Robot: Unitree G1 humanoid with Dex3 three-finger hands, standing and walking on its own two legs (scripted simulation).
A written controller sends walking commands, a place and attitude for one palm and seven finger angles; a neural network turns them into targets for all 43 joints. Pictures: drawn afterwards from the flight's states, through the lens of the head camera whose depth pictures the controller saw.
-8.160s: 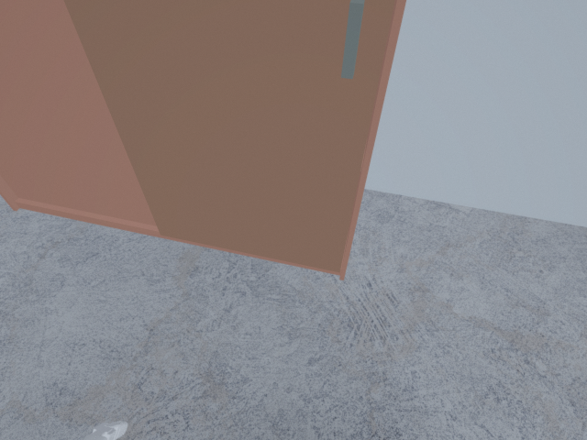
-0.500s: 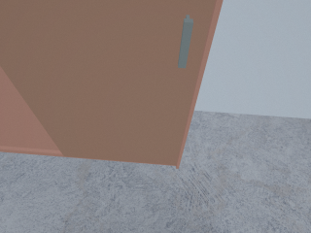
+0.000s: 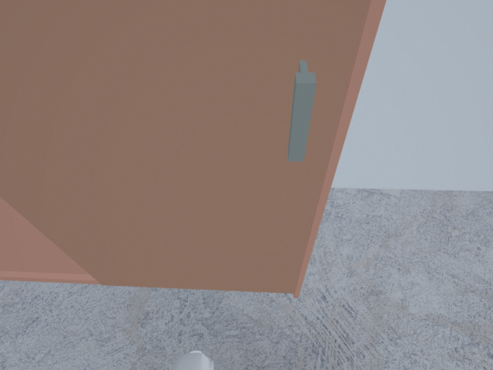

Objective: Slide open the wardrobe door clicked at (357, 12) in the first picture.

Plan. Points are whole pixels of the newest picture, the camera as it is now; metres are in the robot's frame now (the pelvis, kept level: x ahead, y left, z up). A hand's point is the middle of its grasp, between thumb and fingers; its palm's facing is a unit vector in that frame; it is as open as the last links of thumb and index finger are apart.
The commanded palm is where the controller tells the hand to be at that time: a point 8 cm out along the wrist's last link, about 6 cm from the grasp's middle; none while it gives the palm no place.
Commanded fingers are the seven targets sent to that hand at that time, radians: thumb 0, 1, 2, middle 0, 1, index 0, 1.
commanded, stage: shuffle to correct the standing spot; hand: right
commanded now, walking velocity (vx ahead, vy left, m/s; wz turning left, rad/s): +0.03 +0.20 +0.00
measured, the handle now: (299, 113) +0.46 -0.07 +0.18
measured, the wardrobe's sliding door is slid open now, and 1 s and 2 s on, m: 0.00 0.00 0.00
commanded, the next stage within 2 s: come to a stop and stand still in 0.08 s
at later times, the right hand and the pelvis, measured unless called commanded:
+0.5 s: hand out of the picture +0.14 -0.11 -0.19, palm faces +0.09 +0.98 -0.17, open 7.3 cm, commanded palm none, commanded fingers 0.00 -0.90 -0.90 0.20 0.30 0.20 0.30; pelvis +0.09 +0.07 -0.01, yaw -2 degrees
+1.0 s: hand out of the picture +0.08 -0.09 -0.17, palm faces +0.02 +0.96 -0.28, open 7.4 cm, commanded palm none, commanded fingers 0.00 -0.90 -0.90 0.20 0.30 0.20 0.30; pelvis +0.03 +0.10 -0.02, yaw -1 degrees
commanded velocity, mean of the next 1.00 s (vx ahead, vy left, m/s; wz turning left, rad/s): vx -0.07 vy -0.01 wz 0.00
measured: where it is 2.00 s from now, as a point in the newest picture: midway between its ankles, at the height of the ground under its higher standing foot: outside the picture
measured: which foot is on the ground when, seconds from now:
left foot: up 0.00-0.14, down 0.16-0.48, up 0.50-0.76, down 0.78-1.00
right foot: down 0.00-0.16, up 0.18-0.44, down 0.46-1.00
